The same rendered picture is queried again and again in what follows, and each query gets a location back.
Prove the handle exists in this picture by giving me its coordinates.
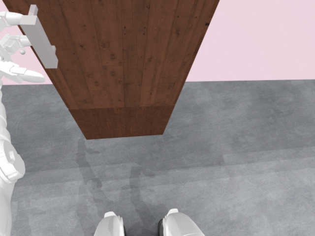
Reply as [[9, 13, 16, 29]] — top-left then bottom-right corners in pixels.
[[20, 4, 58, 68]]

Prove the left robot hand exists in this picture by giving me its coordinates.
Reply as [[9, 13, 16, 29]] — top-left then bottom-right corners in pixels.
[[0, 11, 45, 84]]

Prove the robot left shin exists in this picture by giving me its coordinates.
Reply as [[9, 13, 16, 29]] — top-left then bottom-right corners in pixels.
[[104, 211, 116, 217]]

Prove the left robot upper arm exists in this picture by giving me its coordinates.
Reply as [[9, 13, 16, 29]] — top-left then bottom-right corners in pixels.
[[0, 139, 25, 236]]

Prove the left robot forearm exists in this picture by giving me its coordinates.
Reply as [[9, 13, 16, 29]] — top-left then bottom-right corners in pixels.
[[0, 79, 11, 143]]

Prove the right robot thigh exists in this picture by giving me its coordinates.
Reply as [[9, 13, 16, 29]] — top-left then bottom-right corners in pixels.
[[163, 212, 204, 236]]

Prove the cupboard door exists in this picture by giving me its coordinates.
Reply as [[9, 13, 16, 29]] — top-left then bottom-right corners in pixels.
[[9, 0, 215, 109]]

